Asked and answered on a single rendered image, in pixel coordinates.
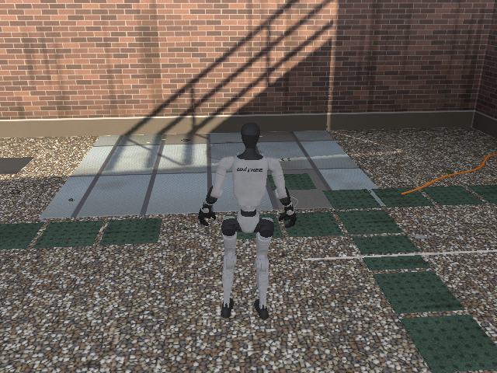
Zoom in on right robot hand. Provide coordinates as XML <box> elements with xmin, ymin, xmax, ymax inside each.
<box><xmin>279</xmin><ymin>211</ymin><xmax>297</xmax><ymax>228</ymax></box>

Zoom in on robot right upper arm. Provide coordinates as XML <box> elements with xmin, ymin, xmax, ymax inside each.
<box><xmin>266</xmin><ymin>157</ymin><xmax>287</xmax><ymax>199</ymax></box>

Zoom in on left robot hand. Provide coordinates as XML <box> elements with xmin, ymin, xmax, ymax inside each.
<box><xmin>198</xmin><ymin>209</ymin><xmax>216</xmax><ymax>226</ymax></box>

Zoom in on robot left upper arm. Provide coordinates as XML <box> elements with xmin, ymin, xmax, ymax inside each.
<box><xmin>210</xmin><ymin>156</ymin><xmax>234</xmax><ymax>198</ymax></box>

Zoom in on robot left forearm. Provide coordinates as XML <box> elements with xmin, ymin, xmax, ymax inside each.
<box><xmin>201</xmin><ymin>186</ymin><xmax>217</xmax><ymax>213</ymax></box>

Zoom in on right robot shin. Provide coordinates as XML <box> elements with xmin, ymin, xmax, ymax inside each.
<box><xmin>256</xmin><ymin>257</ymin><xmax>269</xmax><ymax>309</ymax></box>

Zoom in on robot right forearm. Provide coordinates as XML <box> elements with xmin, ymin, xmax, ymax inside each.
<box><xmin>280</xmin><ymin>187</ymin><xmax>294</xmax><ymax>215</ymax></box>

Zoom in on robot head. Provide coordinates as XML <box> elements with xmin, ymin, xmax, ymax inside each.
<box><xmin>237</xmin><ymin>123</ymin><xmax>263</xmax><ymax>160</ymax></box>

